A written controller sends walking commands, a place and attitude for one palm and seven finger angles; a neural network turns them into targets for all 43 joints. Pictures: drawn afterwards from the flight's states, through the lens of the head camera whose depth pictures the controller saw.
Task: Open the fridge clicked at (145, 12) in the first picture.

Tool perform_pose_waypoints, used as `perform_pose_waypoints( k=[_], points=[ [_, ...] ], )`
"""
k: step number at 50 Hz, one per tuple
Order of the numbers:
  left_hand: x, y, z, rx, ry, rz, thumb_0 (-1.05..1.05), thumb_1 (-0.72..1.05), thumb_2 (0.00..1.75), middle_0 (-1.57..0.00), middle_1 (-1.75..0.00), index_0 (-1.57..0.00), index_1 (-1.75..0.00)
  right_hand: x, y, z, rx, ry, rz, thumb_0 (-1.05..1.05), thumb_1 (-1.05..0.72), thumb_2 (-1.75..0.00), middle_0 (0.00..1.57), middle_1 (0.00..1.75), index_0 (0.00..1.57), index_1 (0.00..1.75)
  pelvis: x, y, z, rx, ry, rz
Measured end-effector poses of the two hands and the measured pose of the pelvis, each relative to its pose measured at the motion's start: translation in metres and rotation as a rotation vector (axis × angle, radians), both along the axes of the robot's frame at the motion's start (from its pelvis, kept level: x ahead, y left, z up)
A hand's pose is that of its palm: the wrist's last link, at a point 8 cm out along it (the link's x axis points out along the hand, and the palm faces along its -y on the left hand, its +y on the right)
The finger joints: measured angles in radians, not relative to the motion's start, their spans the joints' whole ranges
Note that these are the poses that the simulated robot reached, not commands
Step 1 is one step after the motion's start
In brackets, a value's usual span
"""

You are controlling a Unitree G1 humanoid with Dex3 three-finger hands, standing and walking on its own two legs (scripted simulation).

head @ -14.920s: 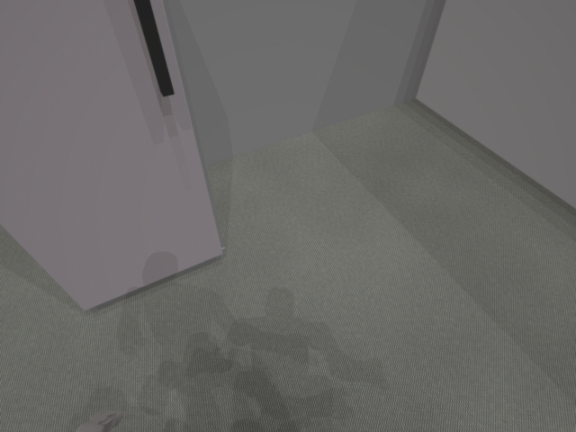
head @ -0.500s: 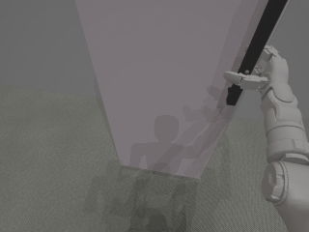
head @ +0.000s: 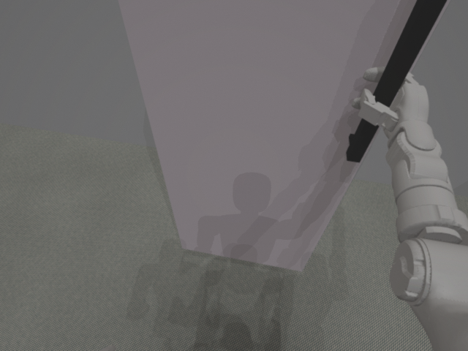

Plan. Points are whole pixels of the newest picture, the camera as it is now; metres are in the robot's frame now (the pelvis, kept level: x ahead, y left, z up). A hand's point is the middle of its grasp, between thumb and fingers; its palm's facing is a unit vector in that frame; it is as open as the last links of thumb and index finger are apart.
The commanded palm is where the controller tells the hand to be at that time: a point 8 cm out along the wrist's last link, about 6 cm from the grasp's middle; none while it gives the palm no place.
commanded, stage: grip the handle and tug to test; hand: right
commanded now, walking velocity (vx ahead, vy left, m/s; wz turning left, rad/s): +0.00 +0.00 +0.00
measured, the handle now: (395, 59) +0.52 -0.17 +0.26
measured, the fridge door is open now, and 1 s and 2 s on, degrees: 0 5 2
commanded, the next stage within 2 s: move the hooked fingers beside the handle in 0.56 s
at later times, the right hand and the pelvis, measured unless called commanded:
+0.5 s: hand (367, 109) +0.47 -0.14 +0.20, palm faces +0.09 +1.00 +0.01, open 5.4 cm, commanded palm +0.43 -0.19 +0.19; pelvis +0.02 +0.00 +0.00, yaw +1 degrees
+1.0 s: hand (374, 120) +0.45 -0.15 +0.20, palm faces +0.09 +1.00 +0.01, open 7.5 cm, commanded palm +0.42 -0.21 +0.19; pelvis +0.01 +0.01 +0.00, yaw -1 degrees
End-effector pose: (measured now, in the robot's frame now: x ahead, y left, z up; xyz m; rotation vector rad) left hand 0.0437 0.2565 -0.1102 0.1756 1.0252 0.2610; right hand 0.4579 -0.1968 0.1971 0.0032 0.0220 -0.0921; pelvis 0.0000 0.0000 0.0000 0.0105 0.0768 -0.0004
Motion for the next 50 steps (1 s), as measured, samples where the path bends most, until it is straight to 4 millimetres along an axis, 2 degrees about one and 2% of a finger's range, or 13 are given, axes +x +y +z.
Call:
perform_pose_waypoints(
  k=[10, 18, 24, 31, 36, 40, 45, 50],
  points=[
    [-0.003, 0.009, 0.003, 0.018, 0.007, 0.022, 0.01, 0.90, 0.90, -0.20, -0.30, -0.20, -0.30, 0.000, 0.000, 0.000, 0.001, -0.002, -0.001, 0.01, -0.70, -0.82, 0.45, 1.40, 0.45, 1.40, 0.002, 0.002, 0.001, 0.001, -0.005, 0.006],
    [0.012, 0.012, 0.007, 0.018, -0.026, 0.039, 0.01, 0.90, 0.90, -0.20, -0.30, -0.20, -0.30, -0.002, 0.000, 0.000, 0.001, -0.013, 0.002, 0.02, -0.71, -0.80, 0.45, 1.40, 0.45, 1.40, 0.009, 0.003, 0.003, 0.000, -0.011, 0.020],
    [0.036, 0.009, 0.009, 0.010, -0.060, 0.031, 0.01, 0.90, 0.90, -0.20, -0.30, -0.20, -0.30, -0.009, 0.001, 0.000, 0.002, -0.017, 0.007, 0.02, -0.72, -0.77, 0.44, 1.40, 0.45, 1.40, 0.017, 0.002, 0.004, 0.001, -0.022, 0.023],
    [0.076, 0.002, 0.014, -0.002, -0.117, -0.012, 0.01, 0.90, 0.90, -0.20, -0.30, -0.20, -0.30, -0.023, 0.004, 0.000, 0.007, -0.013, 0.009, 0.02, -0.71, -0.75, 0.42, 1.40, 0.44, 1.40, 0.024, 0.002, 0.005, 0.001, -0.038, 0.016],
    [0.103, -0.004, 0.020, -0.004, -0.166, -0.055, 0.01, 0.90, 0.90, -0.20, -0.30, -0.20, -0.30, -0.034, 0.006, 0.000, 0.006, 0.001, 0.016, 0.01, -0.70, -0.76, 0.41, 1.40, 0.44, 1.40, 0.025, 0.004, 0.005, 0.001, -0.054, 0.003],
    [0.117, -0.008, 0.025, 0.002, -0.196, -0.088, 0.01, 0.90, 0.90, -0.20, -0.30, -0.20, -0.30, -0.038, 0.006, -0.001, 0.027, 0.022, 0.023, 0.00, -0.66, -0.77, 0.41, 1.40, 0.44, 1.39, 0.021, 0.006, 0.004, -0.001, -0.063, -0.008],
    [0.116, -0.010, 0.027, 0.006, -0.214, -0.103, 0.01, 0.90, 0.90, -0.20, -0.30, -0.20, -0.30, -0.038, 0.002, 0.000, 0.015, 0.031, 0.000, 0.00, -0.55, -0.74, 0.41, 1.37, 0.43, 1.37, 0.013, 0.007, 0.004, -0.002, -0.066, -0.013],
    [0.094, -0.006, 0.022, 0.010, -0.182, -0.087, 0.01, 0.90, 0.90, -0.20, -0.30, -0.20, -0.30, -0.038, -0.005, 0.000, 0.006, 0.024, -0.001, 0.00, -0.38, -0.67, 0.40, 1.34, 0.42, 1.34, 0.006, 0.008, 0.004, -0.003, -0.065, -0.012]
  ],
)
